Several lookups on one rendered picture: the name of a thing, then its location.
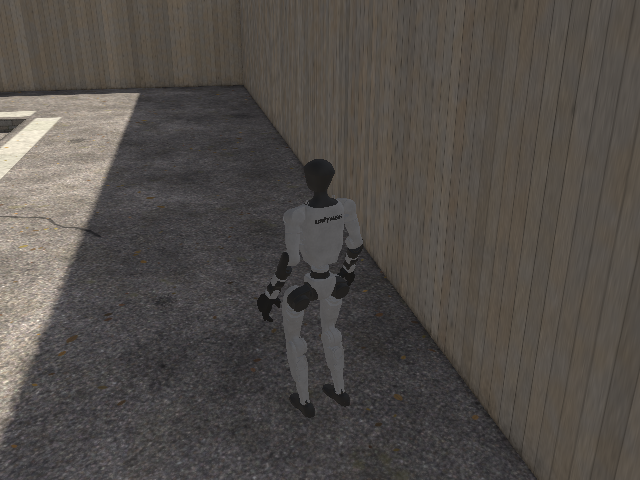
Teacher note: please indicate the robot left upper arm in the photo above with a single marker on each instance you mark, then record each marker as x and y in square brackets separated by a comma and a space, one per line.
[293, 218]

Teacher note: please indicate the robot right upper arm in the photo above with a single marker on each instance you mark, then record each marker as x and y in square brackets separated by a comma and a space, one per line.
[354, 240]

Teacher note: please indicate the robot left forearm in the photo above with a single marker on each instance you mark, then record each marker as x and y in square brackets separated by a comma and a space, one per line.
[279, 278]

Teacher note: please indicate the left robot hand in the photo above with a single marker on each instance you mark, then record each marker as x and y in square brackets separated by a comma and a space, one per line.
[265, 305]

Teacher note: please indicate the robot torso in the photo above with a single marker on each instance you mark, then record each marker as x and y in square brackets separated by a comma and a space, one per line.
[321, 240]

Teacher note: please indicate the robot left shin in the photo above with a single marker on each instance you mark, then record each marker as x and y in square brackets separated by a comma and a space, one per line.
[299, 371]

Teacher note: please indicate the robot right forearm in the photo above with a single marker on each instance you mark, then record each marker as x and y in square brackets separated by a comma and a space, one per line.
[351, 258]

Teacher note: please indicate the right robot hand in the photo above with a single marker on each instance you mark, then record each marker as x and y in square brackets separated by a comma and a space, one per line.
[348, 276]

